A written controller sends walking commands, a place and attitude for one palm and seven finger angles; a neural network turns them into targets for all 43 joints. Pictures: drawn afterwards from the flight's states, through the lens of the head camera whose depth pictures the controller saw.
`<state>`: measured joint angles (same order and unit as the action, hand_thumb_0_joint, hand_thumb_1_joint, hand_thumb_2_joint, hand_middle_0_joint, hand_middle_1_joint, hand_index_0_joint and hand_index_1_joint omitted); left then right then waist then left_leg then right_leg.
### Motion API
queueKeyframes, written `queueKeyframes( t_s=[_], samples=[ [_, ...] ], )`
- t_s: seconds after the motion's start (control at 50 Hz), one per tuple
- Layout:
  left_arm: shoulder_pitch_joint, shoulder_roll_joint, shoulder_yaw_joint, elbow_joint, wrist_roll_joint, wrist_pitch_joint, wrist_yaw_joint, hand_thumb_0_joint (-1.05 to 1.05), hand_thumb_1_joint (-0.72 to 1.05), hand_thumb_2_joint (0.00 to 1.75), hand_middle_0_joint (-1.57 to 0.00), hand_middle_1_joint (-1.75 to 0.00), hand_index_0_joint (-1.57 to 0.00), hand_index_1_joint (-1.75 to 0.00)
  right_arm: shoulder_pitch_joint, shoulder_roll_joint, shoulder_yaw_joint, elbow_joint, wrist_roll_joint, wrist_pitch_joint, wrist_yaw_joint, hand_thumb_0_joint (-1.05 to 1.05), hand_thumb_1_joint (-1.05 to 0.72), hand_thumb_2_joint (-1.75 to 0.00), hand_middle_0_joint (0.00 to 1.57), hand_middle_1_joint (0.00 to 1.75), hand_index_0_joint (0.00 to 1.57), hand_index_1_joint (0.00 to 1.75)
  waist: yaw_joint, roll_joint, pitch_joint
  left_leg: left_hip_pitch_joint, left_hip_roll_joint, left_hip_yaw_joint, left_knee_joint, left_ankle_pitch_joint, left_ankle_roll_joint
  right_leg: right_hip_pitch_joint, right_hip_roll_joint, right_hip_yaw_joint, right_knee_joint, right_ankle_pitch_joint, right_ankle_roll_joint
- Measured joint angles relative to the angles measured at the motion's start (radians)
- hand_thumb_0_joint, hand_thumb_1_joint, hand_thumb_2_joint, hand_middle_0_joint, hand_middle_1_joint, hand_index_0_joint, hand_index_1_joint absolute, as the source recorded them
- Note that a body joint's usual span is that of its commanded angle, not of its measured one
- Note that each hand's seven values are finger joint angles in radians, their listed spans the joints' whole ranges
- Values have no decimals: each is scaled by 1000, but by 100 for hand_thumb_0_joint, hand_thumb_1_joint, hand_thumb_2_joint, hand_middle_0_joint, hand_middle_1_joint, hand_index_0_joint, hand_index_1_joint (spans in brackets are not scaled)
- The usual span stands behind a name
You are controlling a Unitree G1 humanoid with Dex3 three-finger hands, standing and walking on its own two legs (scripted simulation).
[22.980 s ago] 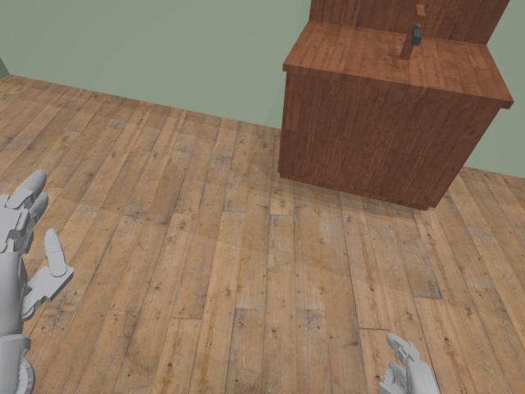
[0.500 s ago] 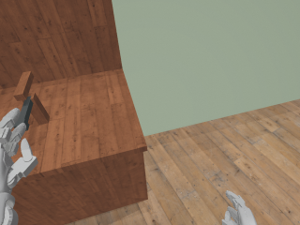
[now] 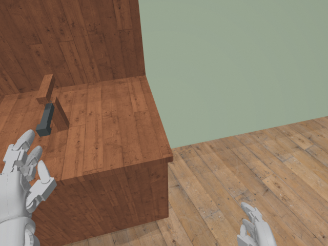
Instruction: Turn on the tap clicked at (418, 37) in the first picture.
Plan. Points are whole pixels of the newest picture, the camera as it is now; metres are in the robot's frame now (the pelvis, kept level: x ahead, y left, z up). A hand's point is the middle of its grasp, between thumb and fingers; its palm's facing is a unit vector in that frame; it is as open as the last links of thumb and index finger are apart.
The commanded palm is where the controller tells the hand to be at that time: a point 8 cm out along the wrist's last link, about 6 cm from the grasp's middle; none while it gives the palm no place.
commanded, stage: turn the palm inward beside the body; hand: left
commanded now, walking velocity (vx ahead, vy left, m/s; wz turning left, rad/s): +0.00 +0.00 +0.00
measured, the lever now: (43, 129) +0.38 +0.41 +0.07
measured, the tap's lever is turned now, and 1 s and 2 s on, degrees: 0 0 0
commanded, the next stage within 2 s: reach beside the lever's end, fingers flat in 0.92 s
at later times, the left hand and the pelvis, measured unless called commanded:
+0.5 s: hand (48, 197) +0.16 +0.24 +0.13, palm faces +0.53 -0.84 -0.08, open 7.4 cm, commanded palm +0.11 +0.27 +0.14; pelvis -0.02 +0.00 +0.00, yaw +1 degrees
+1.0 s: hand (60, 185) +0.19 +0.23 +0.13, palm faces +0.52 -0.85 -0.09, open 7.4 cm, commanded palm +0.13 +0.27 +0.14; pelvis +0.00 +0.00 +0.00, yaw +1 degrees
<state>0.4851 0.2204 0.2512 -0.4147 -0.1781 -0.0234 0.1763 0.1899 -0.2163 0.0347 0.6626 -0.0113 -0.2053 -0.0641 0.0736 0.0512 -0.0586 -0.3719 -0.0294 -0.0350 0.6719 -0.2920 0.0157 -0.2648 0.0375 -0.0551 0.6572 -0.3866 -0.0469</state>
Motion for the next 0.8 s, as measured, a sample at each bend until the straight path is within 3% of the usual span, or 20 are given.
queueKeyframes(
  t_s=[0.16, 0.42, 0.62, 0.8],
  samples=[
    [8, -20, -43, -17, 14, 3, 34, 1, 90, 90, -21, -30, -20, -30, -4, -3, 11, 4, -4, -15, 1, 2, -90, -90, 20, 30, 20, 30, -3, 0, 17, 4, -2, -1, -8, 26, 3, 2, -2, -2, -2, 22, 4],
    [47, -44, -59, -30, -10, 26, 61, 1, 90, 90, -21, -30, -20, -30, -3, -8, 12, 15, -6, -36, 2, 2, -90, -90, 20, 30, 20, 30, -7, 3, 27, 11, 0, -13, -7, 34, 3, 17, 1, -14, -13, 33, 3],
    [34, -49, -48, -36, -35, 58, 49, 1, 90, 90, -21, -30, -20, -30, -10, -8, 14, 17, -4, -40, 1, 2, -90, -90, 20, 30, 20, 30, -2, 8, 18, 21, -1, -16, -15, 26, 2, 31, 1, -16, -28, 27, 2],
    [36, -51, -51, -38, -30, 71, 47, 1, 90, 90, -21, -30, -20, -30, -14, -8, 9, 6, -7, -32, 6, 2, -90, -90, 20, 30, 20, 30, 3, 1, 11, 28, -2, -13, -27, 17, -1, 36, -1, -12, -35, 17, 0]
  ],
)
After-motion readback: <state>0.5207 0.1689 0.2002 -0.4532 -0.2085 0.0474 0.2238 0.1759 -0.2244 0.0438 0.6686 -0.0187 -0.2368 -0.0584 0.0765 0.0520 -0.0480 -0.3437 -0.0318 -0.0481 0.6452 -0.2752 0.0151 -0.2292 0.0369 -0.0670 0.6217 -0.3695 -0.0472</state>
